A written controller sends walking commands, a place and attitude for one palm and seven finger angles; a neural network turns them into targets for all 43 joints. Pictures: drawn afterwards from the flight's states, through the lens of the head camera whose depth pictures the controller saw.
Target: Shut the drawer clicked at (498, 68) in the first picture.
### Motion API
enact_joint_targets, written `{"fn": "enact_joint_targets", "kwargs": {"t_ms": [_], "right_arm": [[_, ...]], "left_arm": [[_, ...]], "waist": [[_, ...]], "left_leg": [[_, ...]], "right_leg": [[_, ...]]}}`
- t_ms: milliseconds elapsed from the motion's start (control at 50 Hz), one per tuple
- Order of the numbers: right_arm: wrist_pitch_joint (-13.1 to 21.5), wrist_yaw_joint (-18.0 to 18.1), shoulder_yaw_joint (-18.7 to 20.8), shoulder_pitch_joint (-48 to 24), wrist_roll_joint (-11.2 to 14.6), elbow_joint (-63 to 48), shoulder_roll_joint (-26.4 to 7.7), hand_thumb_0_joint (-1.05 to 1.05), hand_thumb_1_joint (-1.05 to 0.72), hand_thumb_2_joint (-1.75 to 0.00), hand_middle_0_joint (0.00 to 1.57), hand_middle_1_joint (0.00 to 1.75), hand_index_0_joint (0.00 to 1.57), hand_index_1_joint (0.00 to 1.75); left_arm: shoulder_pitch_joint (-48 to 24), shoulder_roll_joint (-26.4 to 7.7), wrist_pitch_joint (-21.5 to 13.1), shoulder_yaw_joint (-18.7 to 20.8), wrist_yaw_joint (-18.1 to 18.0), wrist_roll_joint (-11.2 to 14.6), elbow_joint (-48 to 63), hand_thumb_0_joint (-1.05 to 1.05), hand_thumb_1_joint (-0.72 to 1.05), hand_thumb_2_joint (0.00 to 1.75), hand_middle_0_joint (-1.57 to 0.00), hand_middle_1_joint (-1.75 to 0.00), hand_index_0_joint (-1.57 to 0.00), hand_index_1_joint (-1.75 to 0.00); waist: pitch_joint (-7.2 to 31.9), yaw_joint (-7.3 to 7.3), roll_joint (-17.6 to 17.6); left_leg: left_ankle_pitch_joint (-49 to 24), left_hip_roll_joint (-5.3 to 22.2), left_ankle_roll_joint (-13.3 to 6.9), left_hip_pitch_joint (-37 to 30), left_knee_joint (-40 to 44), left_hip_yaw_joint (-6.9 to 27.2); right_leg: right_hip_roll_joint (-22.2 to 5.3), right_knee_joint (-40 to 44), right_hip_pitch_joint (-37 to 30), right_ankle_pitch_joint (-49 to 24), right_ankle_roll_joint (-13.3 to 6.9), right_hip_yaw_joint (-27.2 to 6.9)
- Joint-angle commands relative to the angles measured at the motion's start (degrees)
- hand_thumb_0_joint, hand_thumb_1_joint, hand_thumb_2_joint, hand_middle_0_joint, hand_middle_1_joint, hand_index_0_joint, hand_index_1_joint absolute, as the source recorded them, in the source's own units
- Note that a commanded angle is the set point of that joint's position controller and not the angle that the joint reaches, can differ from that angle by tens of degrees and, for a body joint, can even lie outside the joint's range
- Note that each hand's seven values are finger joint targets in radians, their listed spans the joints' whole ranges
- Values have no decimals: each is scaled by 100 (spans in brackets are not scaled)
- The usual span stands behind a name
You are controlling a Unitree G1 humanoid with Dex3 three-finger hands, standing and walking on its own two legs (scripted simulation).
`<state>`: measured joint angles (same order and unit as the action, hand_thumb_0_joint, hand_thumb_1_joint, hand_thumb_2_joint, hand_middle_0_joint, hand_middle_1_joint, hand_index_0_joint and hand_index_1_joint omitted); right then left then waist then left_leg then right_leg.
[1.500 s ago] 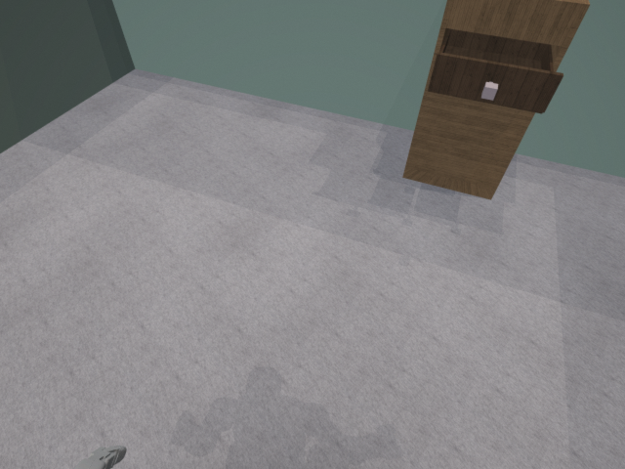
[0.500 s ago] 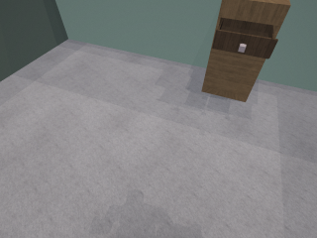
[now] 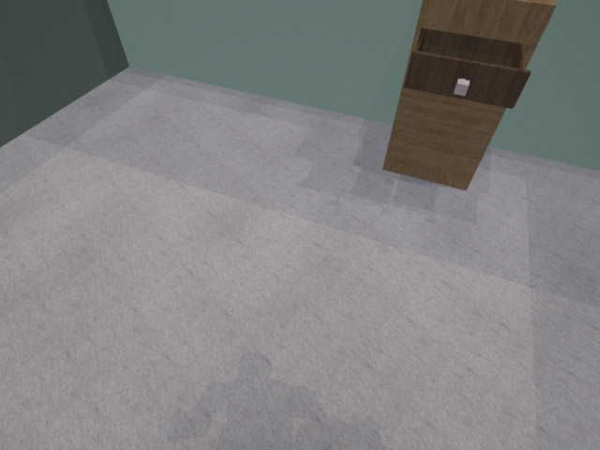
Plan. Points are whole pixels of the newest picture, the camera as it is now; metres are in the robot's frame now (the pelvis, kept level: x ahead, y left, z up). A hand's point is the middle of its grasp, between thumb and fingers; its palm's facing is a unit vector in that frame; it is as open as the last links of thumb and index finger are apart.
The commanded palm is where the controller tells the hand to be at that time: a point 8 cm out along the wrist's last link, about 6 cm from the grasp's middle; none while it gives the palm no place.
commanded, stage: walk to a spot facing it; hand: left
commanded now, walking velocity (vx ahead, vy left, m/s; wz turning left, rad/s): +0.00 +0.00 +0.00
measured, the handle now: (462, 84) +1.28 -0.49 -0.13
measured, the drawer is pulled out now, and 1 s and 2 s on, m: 0.23 0.23 0.23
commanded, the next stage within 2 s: none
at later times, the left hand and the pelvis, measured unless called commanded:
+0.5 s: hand out of the picture +0.05 +0.17 -0.18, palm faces -0.12 -0.96 -0.24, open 7.4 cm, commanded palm none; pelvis -0.01 -0.02 -0.02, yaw -11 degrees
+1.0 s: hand (187, 398) +0.23 +0.21 -0.19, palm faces -0.37 -0.91 -0.19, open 7.4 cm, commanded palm none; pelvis +0.14 +0.02 -0.01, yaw -27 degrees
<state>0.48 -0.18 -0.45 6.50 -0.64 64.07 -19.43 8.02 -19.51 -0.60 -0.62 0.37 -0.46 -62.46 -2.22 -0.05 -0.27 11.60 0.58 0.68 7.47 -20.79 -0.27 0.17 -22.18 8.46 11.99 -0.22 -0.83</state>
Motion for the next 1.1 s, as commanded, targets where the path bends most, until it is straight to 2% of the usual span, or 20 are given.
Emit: {"fn": "enact_joint_targets", "kwargs": {"t_ms": [0,160,240,280,320,360,380,400,420,460,520,740,780,820,840,860,880,920,980,1080], "right_arm": [[133,90,242,-278,25,-382,-1183,0,-90,-90,20,30,20,30],[-48,186,264,202,-4,-618,-570,0,-90,-90,20,30,20,30],[-97,210,431,199,-18,-966,-701,0,-90,-90,20,30,20,30],[-83,202,495,101,-15,-1115,-744,0,-90,-90,20,30,20,30],[-58,162,529,-57,-46,-1245,-771,0,-90,-90,20,30,20,30],[-107,110,516,-364,-69,-1351,-665,0,-90,-90,20,30,20,30],[-169,60,440,-299,-15,-1515,-218,0,-90,-90,20,30,20,30],[-129,39,402,-682,-32,-1791,-156,0,-90,-90,20,30,20,30],[-99,28,426,-773,-30,-1790,-297,0,-90,-90,20,30,20,30],[-4,-28,478,-236,-64,-1558,-266,0,-90,-90,20,30,20,30],[22,-42,490,29,-79,-1395,-16,0,-90,-90,20,30,20,30],[214,-39,445,-479,-15,-1767,251,0,-90,-90,20,30,20,30],[281,-11,449,-228,20,-1735,246,0,-90,-90,20,30,20,30],[352,94,492,756,25,-1405,15,0,-90,-90,20,30,20,30],[388,174,605,1494,-31,-1195,-530,0,-90,-90,20,30,20,30],[357,170,691,2059,-93,-1126,-1009,0,-90,-90,20,30,20,30],[311,165,642,1857,-71,-1208,-859,0,-90,-90,20,30,20,30],[349,150,483,1289,-78,-1267,-205,0,-90,-90,20,30,20,30],[459,183,373,1095,-51,-1212,155,0,-90,-90,20,30,20,30],[537,214,351,1723,-33,-878,288,0,-90,-90,20,30,20,30]], "left_arm": [[-267,-1201,-116,260,-105,-10,378,0,90,90,-20,-30,-20,-30],[185,-577,201,264,-109,-35,633,0,90,90,-20,-30,-20,-30],[291,-453,279,353,-50,-62,971,0,90,90,-20,-30,-20,-30],[428,-327,308,388,-17,-61,1072,0,90,90,-20,-30,-20,-30],[709,-172,319,447,51,-68,1134,0,90,90,-20,-30,-20,-30],[1456,-170,248,531,115,-116,969,0,90,90,-20,-30,-20,-30],[1731,-731,144,631,55,-189,940,0,90,90,-20,-30,-20,-30],[1914,-928,107,646,-45,-99,1015,0,90,90,-20,-30,-20,-30],[1694,-860,51,651,-96,-70,1095,0,90,90,-20,-30,-20,-30],[1046,-536,-59,584,-76,-69,1233,0,90,90,-20,-30,-20,-30],[1209,-313,-185,578,-36,-56,1125,0,90,90,-20,-30,-20,-30],[1717,-269,-198,644,-50,-116,856,0,90,90,-20,-30,-20,-30],[1474,-332,-181,686,-59,-126,896,0,90,90,-20,-30,-20,-30],[1087,-229,-141,705,-39,-77,1021,0,90,90,-20,-30,-20,-30],[1111,82,-126,666,31,-24,1113,0,90,90,-20,-30,-20,-30],[1157,361,-166,618,92,-26,1245,0,90,90,-20,-30,-20,-30],[900,149,-168,642,95,-65,1311,0,90,90,-20,-30,-20,-30],[497,163,-116,684,205,-140,1226,0,90,90,-20,-30,-20,-30],[779,399,49,649,291,-167,1084,0,90,90,-20,-30,-20,-30],[240,559,144,590,301,-187,1277,0,90,90,-20,-30,-20,-30]], "waist": [[409,2,-14],[305,-38,56],[288,-23,464],[301,45,920],[405,190,1173],[299,642,366],[62,716,-1726],[-354,823,-2069],[-561,649,-1402],[-300,154,-520],[42,106,-428],[74,394,-804],[141,240,-855],[375,-212,-406],[761,-513,847],[897,-579,2023],[575,-568,1481],[-371,-270,776],[-388,71,773],[-302,-34,604]], "left_leg": [[-772,633,-184,-92,282,517],[-779,805,-97,-112,-294,53],[-535,1250,-348,60,-233,258],[-839,1720,-667,292,-100,497],[-96,2068,-891,625,-24,467],[1542,1544,-426,1773,-1231,-105],[2656,515,137,3005,-3240,-861],[2521,150,180,3549,-4255,-331],[1813,332,125,3441,-4594,236],[899,543,175,3093,-4408,249],[398,517,272,2761,-4083,34],[628,242,271,2366,-2177,-136],[726,172,220,1613,-1443,-155],[258,177,152,-389,-323,-153],[1179,1246,-121,-1753,104,1038],[1856,2767,-627,-2034,757,2756],[2543,3086,-978,-1297,1039,3180],[2253,2401,-746,-117,1229,1987],[645,1816,-450,300,1120,406],[-1183,1781,-508,-476,921,-357]], "right_leg": [[-714,401,-42,-843,-165,-567],[-515,-359,658,-1435,-119,-762],[-168,-1284,1167,-943,-43,-551],[-4,-2197,1264,354,33,-229],[-141,-2558,937,1628,74,72],[-120,-1253,-292,1111,-7,15],[-1190,355,-524,2310,-481,-2170],[-2005,1595,154,2768,-977,-4058],[-1896,1816,537,3135,-1067,-4263],[-1531,1368,443,2314,-1092,-3144],[-1142,1106,245,1043,-1008,-2230],[-1028,721,-226,95,-1102,-2363],[-992,367,47,-296,-1023,-2319],[-427,-530,1190,-101,-690,-1882],[183,-1850,2304,604,-443,-1265],[519,-3521,3266,2174,-111,-266],[80,-4275,3406,2077,-100,-346],[-338,-4842,3401,1121,-56,-201],[-480,-4849,2974,222,81,-19],[-568,-4522,3568,-276,208,166]]}}
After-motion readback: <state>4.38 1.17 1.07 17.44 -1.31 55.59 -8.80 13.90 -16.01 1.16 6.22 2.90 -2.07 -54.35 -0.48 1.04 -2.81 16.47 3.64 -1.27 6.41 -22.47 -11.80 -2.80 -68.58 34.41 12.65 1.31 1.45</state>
